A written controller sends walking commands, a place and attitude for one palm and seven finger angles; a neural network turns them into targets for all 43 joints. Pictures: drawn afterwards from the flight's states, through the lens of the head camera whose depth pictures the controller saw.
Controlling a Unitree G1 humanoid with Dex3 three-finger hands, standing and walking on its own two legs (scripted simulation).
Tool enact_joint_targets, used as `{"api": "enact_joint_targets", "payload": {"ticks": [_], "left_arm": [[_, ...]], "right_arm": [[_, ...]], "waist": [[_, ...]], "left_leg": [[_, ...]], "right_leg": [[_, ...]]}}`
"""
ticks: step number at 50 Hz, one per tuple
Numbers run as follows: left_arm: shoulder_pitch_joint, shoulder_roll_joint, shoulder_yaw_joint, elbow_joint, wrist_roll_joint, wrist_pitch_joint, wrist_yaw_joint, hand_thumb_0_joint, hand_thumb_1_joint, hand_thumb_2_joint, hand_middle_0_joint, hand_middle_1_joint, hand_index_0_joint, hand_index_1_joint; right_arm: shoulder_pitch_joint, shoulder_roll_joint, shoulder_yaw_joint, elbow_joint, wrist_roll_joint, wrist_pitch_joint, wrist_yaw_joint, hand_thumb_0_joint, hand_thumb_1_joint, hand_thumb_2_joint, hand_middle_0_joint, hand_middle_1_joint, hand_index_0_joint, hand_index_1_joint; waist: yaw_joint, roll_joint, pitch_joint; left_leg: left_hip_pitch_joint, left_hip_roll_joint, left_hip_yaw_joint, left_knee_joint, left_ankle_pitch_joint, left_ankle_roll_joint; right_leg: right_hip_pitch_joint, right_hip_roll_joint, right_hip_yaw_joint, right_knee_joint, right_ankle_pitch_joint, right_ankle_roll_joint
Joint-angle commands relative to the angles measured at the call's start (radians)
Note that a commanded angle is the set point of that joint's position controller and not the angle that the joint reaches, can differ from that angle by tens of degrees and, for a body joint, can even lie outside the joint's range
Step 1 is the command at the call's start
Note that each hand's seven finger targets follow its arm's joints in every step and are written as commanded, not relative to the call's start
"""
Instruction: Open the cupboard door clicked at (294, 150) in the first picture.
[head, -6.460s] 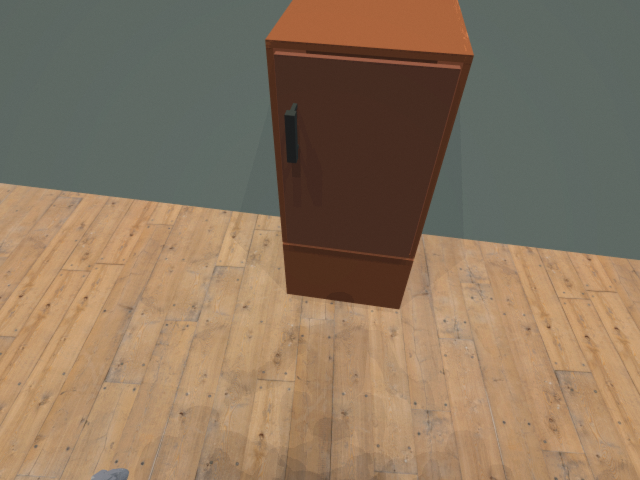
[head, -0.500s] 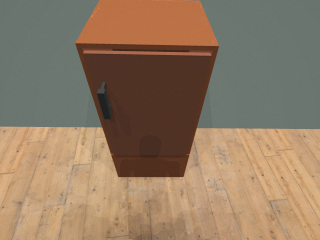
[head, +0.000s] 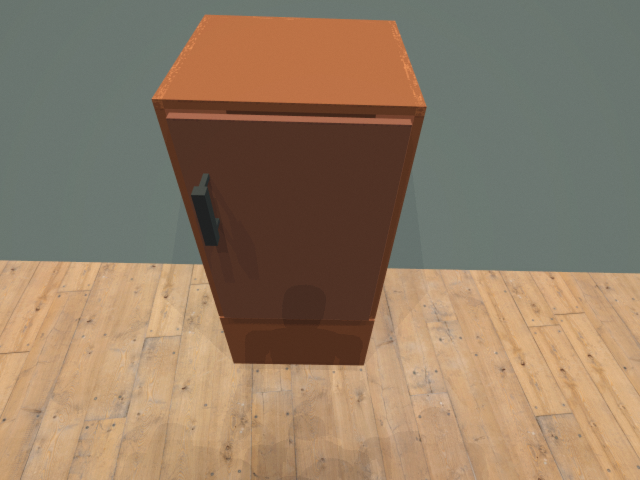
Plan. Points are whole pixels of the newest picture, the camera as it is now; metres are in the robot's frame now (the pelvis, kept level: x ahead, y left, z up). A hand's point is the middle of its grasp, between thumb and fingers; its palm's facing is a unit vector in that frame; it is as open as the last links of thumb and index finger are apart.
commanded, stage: look again from close up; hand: left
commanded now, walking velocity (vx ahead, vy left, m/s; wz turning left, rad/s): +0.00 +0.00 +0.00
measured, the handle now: (208, 209) +0.57 +0.23 -0.01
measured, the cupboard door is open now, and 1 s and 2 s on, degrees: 0 0 0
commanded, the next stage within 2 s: raise the hand with hooked fingers in 0.48 s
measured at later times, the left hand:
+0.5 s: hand out of the picture +0.02 +0.16 -0.17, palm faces +0.04 -0.99 -0.15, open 7.4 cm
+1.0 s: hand (209, 435) +0.20 +0.15 -0.07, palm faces +0.00 -1.00 +0.05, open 8.5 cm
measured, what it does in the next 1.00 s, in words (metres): lowers itself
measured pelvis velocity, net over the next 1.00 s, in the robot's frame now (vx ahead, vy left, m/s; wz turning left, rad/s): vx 0.02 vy -0.01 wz -0.02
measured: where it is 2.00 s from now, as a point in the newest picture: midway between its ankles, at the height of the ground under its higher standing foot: outside the picture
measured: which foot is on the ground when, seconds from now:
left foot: down 0.00-1.00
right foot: down 0.00-1.00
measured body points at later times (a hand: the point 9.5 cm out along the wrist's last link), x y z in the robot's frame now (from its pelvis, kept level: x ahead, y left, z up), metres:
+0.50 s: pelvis +0.03 +0.01 +0.01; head +0.04 +0.02 +0.46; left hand +0.02 +0.22 -0.16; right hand +0.05 -0.22 -0.14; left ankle +0.08 +0.12 -0.73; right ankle +0.01 -0.12 -0.73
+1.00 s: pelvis +0.02 -0.01 -0.07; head +0.07 +0.01 +0.37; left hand +0.19 +0.21 -0.07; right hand +0.25 -0.26 -0.10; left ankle +0.08 +0.12 -0.73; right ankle +0.01 -0.12 -0.73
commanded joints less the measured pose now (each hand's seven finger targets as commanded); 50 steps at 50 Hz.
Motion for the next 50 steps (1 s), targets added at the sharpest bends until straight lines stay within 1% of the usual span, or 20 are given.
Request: {"api": "enact_joint_targets", "payload": {"ticks": [1, 10, 18, 28, 29, 30, 31, 32, 33, 34, 35, 36, 38, 40, 41, 42, 44, 46, 47, 50], "left_arm": [[0.031, 0.092, 0.013, -0.036, 0.002, -0.03, 0.006, 0.0, 0.9, 0.9, -0.2, -0.3, -0.2, -0.3], [0.064, 0.067, 0.005, 0.015, 0.005, -0.043, 0.009, 0.0, 0.9, 0.9, -0.2, -0.3, -0.2, -0.3], [0.078, 0.064, 0.003, 0.045, 0.006, -0.047, 0.01, 0.0, 0.9, 0.9, -0.2, -0.3, -0.2, -0.3], [0.059, 0.072, 0.0, 0.057, 0.006, -0.045, 0.01, 0.0, 0.9, 0.9, -0.2, -0.3, -0.2, -0.3], [0.097, 0.09, -0.007, 0.074, 0.017, -0.055, 0.05, 0.0, 0.9, 0.9, -0.2, -0.3, -0.2, -0.3], [-0.626, 0.265, 0.05, -1.561, -0.204, -0.267, 0.045, 0.0, 0.877, 0.89, -0.202, -0.315, -0.202, -0.315], [-0.195, 0.223, 0.087, -1.279, -0.123, -0.215, 0.098, 0.0, 0.853, 0.88, -0.203, -0.33, -0.203, -0.33], [-0.151, 0.146, 0.032, -1.212, -0.139, -0.169, 0.15, 0.0, 0.83, 0.87, -0.205, -0.345, -0.205, -0.345], [0.173, -0.074, -0.081, -0.92, -0.135, -0.068, 0.135, 0.0, 0.807, 0.86, -0.207, -0.36, -0.207, -0.36], [-0.01, -0.068, -0.101, -1.16, -0.188, -0.102, 0.112, 0.0, 0.783, 0.85, -0.208, -0.375, -0.208, -0.375], [0.01, -0.021, -0.067, -1.128, -0.167, -0.144, 0.098, 0.0, 0.76, 0.84, -0.21, -0.39, -0.21, -0.39], [0.034, -0.033, -0.063, -1.064, -0.157, -0.199, 0.078, 0.0, 0.737, 0.83, -0.212, -0.405, -0.212, -0.405], [0.172, -0.077, -0.027, -0.844, -0.158, -0.301, 0.01, 0.0, 0.69, 0.81, -0.215, -0.435, -0.215, -0.435], [0.324, -0.068, 0.025, -0.834, -0.199, -0.447, -0.112, 0.0, 0.643, 0.79, -0.218, -0.465, -0.218, -0.465], [0.363, -0.045, 0.057, -0.844, -0.222, -0.511, -0.178, 0.0, 0.62, 0.78, -0.22, -0.48, -0.22, -0.48], [0.396, 0.021, 0.136, -0.811, -0.233, -0.558, -0.245, 0.0, 0.597, 0.77, -0.222, -0.495, -0.222, -0.495], [0.367, 0.095, 0.211, -0.853, -0.255, -0.62, -0.341, 0.0, 0.55, 0.75, -0.225, -0.525, -0.225, -0.525], [0.318, 0.145, 0.26, -1.006, -0.254, -0.602, -0.34, 0.0, 0.503, 0.73, -0.228, -0.555, -0.228, -0.555], [0.268, 0.176, 0.286, -1.076, -0.264, -0.586, -0.321, 0.0, 0.48, 0.72, -0.23, -0.57, -0.23, -0.57], [0.144, 0.151, 0.264, -1.322, -0.282, -0.616, -0.246, 0.0, 0.41, 0.69, -0.235, -0.615, -0.235, -0.615]], "right_arm": [[-0.004, -0.097, -0.022, -0.037, 0.009, -0.025, -0.007, 0.0, -0.9, -0.9, 0.2, 0.3, 0.2, 0.3], [-0.029, -0.085, -0.017, 0.001, 0.015, -0.038, -0.01, 0.0, -0.9, -0.9, 0.2, 0.3, 0.2, 0.3], [-0.061, -0.095, -0.015, 0.02, 0.017, -0.05, -0.015, 0.0, -0.9, -0.9, 0.2, 0.3, 0.2, 0.3], [-0.083, -0.104, -0.012, 0.039, 0.018, -0.049, -0.016, 0.0, -0.9, -0.9, 0.2, 0.3, 0.2, 0.3], [-0.163, -0.129, -0.012, -0.025, 0.022, -0.05, -0.011, 0.0, -0.9, -0.9, 0.2, 0.3, 0.2, 0.3], [-0.154, -0.289, -0.036, -0.398, 0.072, -0.193, -0.049, 0.0, -0.9, -0.9, 0.2, 0.3, 0.2, 0.3], [-0.217, -0.193, 0.004, -0.314, 0.065, -0.295, -0.084, 0.0, -0.9, -0.9, 0.2, 0.3, 0.2, 0.3], [-0.218, -0.197, -0.02, -0.275, 0.076, -0.331, -0.092, 0.0, -0.9, -0.9, 0.2, 0.3, 0.2, 0.3], [-0.199, -0.162, -0.014, -0.263, 0.085, -0.322, -0.075, 0.0, -0.9, -0.9, 0.2, 0.3, 0.2, 0.3], [-0.201, -0.194, -0.019, -0.356, 0.092, -0.328, -0.077, 0.0, -0.9, -0.9, 0.2, 0.3, 0.2, 0.3], [-0.219, -0.213, -0.034, -0.373, 0.082, -0.34, -0.082, 0.0, -0.9, -0.9, 0.2, 0.3, 0.2, 0.3], [-0.214, -0.217, -0.043, -0.387, 0.06, -0.349, -0.082, 0.0, -0.9, -0.9, 0.2, 0.3, 0.2, 0.3], [-0.216, -0.212, -0.061, -0.423, 0.041, -0.343, -0.057, 0.0, -0.9, -0.9, 0.2, 0.3, 0.2, 0.3], [-0.252, -0.206, -0.088, -0.472, 0.028, -0.346, -0.029, 0.0, -0.9, -0.9, 0.2, 0.3, 0.2, 0.3], [-0.269, -0.208, -0.097, -0.501, 0.026, -0.343, -0.014, 0.0, -0.9, -0.9, 0.2, 0.3, 0.2, 0.3], [-0.275, -0.21, -0.11, -0.525, 0.034, -0.336, 0.006, 0.0, -0.9, -0.9, 0.2, 0.3, 0.2, 0.3], [-0.308, -0.211, -0.12, -0.587, 0.038, -0.321, 0.019, 0.0, -0.9, -0.9, 0.2, 0.3, 0.2, 0.3], [-0.334, -0.202, -0.117, -0.651, 0.04, -0.295, 0.012, 0.0, -0.9, -0.9, 0.2, 0.3, 0.2, 0.3], [-0.327, -0.197, -0.116, -0.66, 0.036, -0.277, 0.008, 0.0, -0.9, -0.9, 0.2, 0.3, 0.2, 0.3], [-0.286, -0.165, -0.107, -0.679, 0.035, -0.259, -0.009, 0.0, -0.9, -0.9, 0.2, 0.3, 0.2, 0.3]], "waist": [[0.02, 0.002, 0.075], [0.02, -0.023, 0.056], [0.031, 0.012, 0.03], [0.033, -0.012, 0.049], [0.063, 0.003, 0.103], [-0.088, 0.22, -0.391], [0.04, 0.324, -0.367], [-0.007, 0.231, -0.271], [0.002, 0.123, -0.106], [-0.013, 0.089, -0.02], [-0.036, -0.007, 0.011], [-0.043, -0.093, 0.035], [0.0, -0.269, 0.037], [0.069, -0.327, -0.056], [0.089, -0.302, -0.108], [0.119, -0.185, -0.145], [0.12, -0.079, -0.243], [0.139, 0.033, -0.349], [0.14, 0.071, -0.347], [0.096, 0.185, -0.414]], "left_leg": [[0.004, 0.05, -0.086, -0.163, -0.207, 0.034], [0.068, 0.057, -0.072, -0.172, -0.092, 0.033], [0.111, 0.062, -0.068, -0.177, 0.029, 0.035], [0.122, 0.063, -0.064, -0.19, 0.061, 0.033], [0.087, 0.064, -0.037, -0.007, 0.099, 0.004], [0.413, -0.029, 0.007, -0.124, 0.106, 0.03], [0.424, 0.012, 0.014, -0.161, 0.089, 0.024], [0.271, 0.01, -0.004, -0.177, -0.057, -0.001], [0.157, 0.013, -0.034, -0.184, -0.152, 0.012], [0.074, 0.0, -0.058, -0.16, -0.19, 0.012], [0.039, -0.004, -0.059, -0.114, -0.22, 0.018], [-0.011, -0.018, -0.056, -0.05, -0.212, 0.02], [-0.151, -0.022, -0.049, 0.077, -0.188, 0.005], [-0.253, -0.02, -0.027, 0.187, -0.157, -0.003], [-0.281, -0.026, -0.016, 0.232, -0.125, -0.008], [-0.29, -0.036, -0.003, 0.271, -0.078, -0.019], [-0.329, -0.042, 0.019, 0.362, -0.019, -0.016], [-0.339, -0.041, 0.042, 0.398, -0.02, -0.002], [-0.352, -0.039, 0.036, 0.407, -0.046, 0.0], [-0.302, -0.022, 0.014, 0.46, -0.025, 0.017]], "right_leg": [[-0.079, -0.064, 0.113, -0.199, -0.17, -0.049], [-0.036, -0.072, 0.098, -0.211, -0.042, -0.038], [0.019, -0.076, 0.082, -0.207, 0.069, -0.029], [0.043, -0.08, 0.073, -0.224, 0.084, -0.022], [-0.012, -0.11, 0.151, -0.262, 0.273, -0.026], [0.042, -0.014, 0.015, -0.131, 0.236, -0.032], [0.015, 0.019, -0.022, -0.047, 0.095, -0.053], [-0.028, 0.035, -0.043, -0.045, 0.004, -0.042], [-0.103, 0.029, -0.064, -0.039, -0.017, -0.037], [-0.103, 0.022, -0.065, -0.048, -0.023, -0.024], [-0.175, 0.029, -0.058, -0.055, -0.08, -0.018], [-0.248, 0.036, -0.06, -0.033, -0.112, -0.011], [-0.374, 0.043, -0.076, 0.052, -0.169, -0.009], [-0.433, 0.045, -0.062, 0.162, -0.167, -0.015], [-0.431, 0.043, -0.052, 0.212, -0.116, -0.02], [-0.409, 0.038, -0.033, 0.263, -0.043, -0.034], [-0.402, 0.025, -0.01, 0.355, 0.076, -0.04], [-0.416, 0.027, 0.008, 0.41, 0.085, -0.038], [-0.433, 0.031, 0.022, 0.418, 0.051, -0.037], [-0.48, 0.039, 0.048, 0.423, 0.052, -0.035]]}}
